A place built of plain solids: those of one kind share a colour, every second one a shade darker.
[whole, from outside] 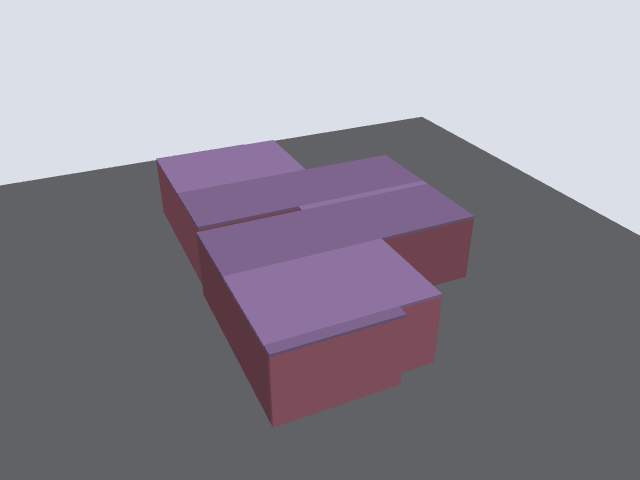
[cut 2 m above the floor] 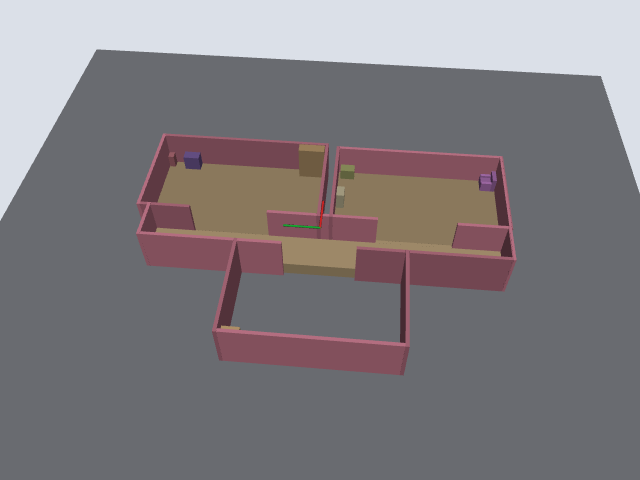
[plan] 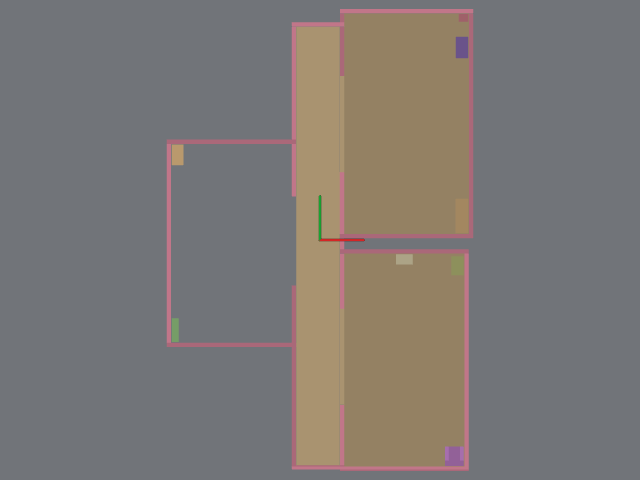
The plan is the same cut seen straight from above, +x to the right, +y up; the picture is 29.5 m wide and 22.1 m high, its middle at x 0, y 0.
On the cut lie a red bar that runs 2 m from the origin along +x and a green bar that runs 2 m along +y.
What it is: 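One storey of an old house, long lived in; a hall and three lower rooms beside it, each open to the hall along a stretch without wall, rail or kerb; a room's floor lies below the hall's by a bare drop, by one riser or not at all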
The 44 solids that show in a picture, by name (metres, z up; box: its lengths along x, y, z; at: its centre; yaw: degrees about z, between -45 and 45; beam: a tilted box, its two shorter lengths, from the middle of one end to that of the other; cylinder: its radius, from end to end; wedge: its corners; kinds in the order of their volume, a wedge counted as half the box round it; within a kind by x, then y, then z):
{
 "floor_1": {"box": [2.01, 20.19, 0.9], "at": [-0.09, -0.27, 0.4]},
 "floor_2": {"box": [0.2, 4.42, 0.9], "at": [1.01, -5.38, 0.4]},
 "floor_3": {"box": [0.2, 4.44, 0.7], "at": [1.01, 5.33, 0.3]},
 "floor_4": {"box": [5.54, 9.81, 0.9], "at": [3.88, -5.53, 0.4]},
 "floor_5": {"box": [5.75, 10.16, 0.7], "at": [3.99, 5.36, 0.3]},
 "wall_1": {"box": [0.2, 9.15, 3.81], "at": [-6.96, -0.15, 1.85]},
 "wall_2": {"box": [5.96, 0.2, 3.81], "at": [-4.08, -4.83, 1.85]},
 "wall_3": {"box": [5.96, 0.2, 3.81], "at": [-4.08, 4.52, 1.85]},
 "wall_4": {"box": [0.2, 5.44, 3.81], "at": [-1.2, -7.65, 1.85]},
 "wall_5": {"box": [0.2, 2.64, 3.81], "at": [-1.2, -3.41, 1.85]},
 "wall_6": {"box": [0.2, 2.43, 3.81], "at": [-1.2, 3.21, 1.85]},
 "wall_7": {"box": [0.2, 5.2, 3.81], "at": [-1.2, 7.22, 1.85]},
 "wall_8": {"box": [2.41, 0.06, 3.81], "at": [-0.09, -10.4, 1.85]},
 "wall_9": {"box": [2.41, 0.2, 3.81], "at": [-0.09, 9.92, 1.85]},
 "wall_10": {"box": [0.2, 2.78, 3.81], "at": [1.01, -8.98, 1.85]},
 "wall_11": {"box": [0.2, 2.54, 3.81], "at": [1.01, -1.9, 1.85]},
 "wall_12": {"box": [0.2, 0.5, 3.81], "at": [1.01, -0.17, 1.85]},
 "wall_13": {"box": [0.2, 2.84, 3.81], "at": [1.01, 1.7, 1.85]},
 "wall_14": {"box": [0.2, 2.27, 3.81], "at": [1.01, 8.69, 1.85]},
 "wall_15": {"box": [0.2, 0.41, 3.81], "at": [1.01, 10.23, 1.85]},
 "wall_16": {"box": [8.15, 0.14, 3.81], "at": [2.78, -10.5, 1.85]},
 "wall_17": {"box": [5.94, 0.06, 3.81], "at": [3.88, -10.6, 1.85]},
 "wall_18": {"box": [5.94, 0.2, 3.81], "at": [3.88, -0.53, 1.85]},
 "wall_19": {"box": [6.15, 0.2, 3.81], "at": [3.99, 0.18, 1.85]},
 "wall_20": {"box": [6.15, 0.2, 3.81], "at": [3.99, 10.53, 1.85]},
 "wall_21": {"box": [0.2, 9.81, 3.81], "at": [6.75, -5.53, 1.85]},
 "wall_22": {"box": [0.2, 10.16, 3.81], "at": [6.96, 5.36, 1.85]},
 "roof_1": {"box": [8.17, 0.5, 0.16], "at": [-2.97, -0.17, 3.84]},
 "roof_2": {"box": [13.91, 4.5, 0.16], "at": [-0.1, -2.68, 3.84]},
 "roof_3": {"box": [14.12, 4.55, 0.16], "at": [0.0, 2.35, 3.84]},
 "roof_4": {"box": [8.15, 5.64, 0.16], "at": [2.78, -7.75, 3.84]},
 "roof_5": {"box": [8.36, 5.4, 0.16], "at": [2.88, 7.32, 3.84]},
 "roof_6": {"box": [6.15, 0.61, 0.16], "at": [3.99, 10.33, 3.84]},
 "wardrobe_1": {"box": [0.55, 0.95, 2.23], "at": [-6.56, 3.92, 1.06]},
 "wardrobe_2": {"box": [0.6, 1.6, 2.3], "at": [6.53, 1.1, 1.8]},
 "bookcase_1": {"box": [0.33, 1.1, 1.95], "at": [-6.67, -4.15, 0.92]},
 "chest_drawers_1": {"box": [0.58, 0.99, 0.98], "at": [6.54, 8.86, 1.14]},
 "armchair_1": {"box": [0.18, 0.64, 0.64], "at": [5.84, -9.83, 1.17]},
 "armchair_2": {"box": [0.87, 0.25, 0.94], "at": [6.18, -10.28, 1.32]},
 "armchair_3": {"box": [0.69, 0.64, 0.49], "at": [6.28, -9.83, 1.1]},
 "armchair_4": {"box": [0.18, 0.64, 0.14], "at": [6.53, -9.83, 1.41]},
 "tv_unit_1": {"box": [0.77, 0.47, 1.09], "at": [3.88, -0.89, 1.39]},
 "trunk_1": {"box": [0.57, 0.88, 0.7], "at": [6.33, -1.18, 1.2]},
 "side_table_1": {"box": [0.44, 0.36, 0.84], "at": [6.61, 10.23, 1.07]}
}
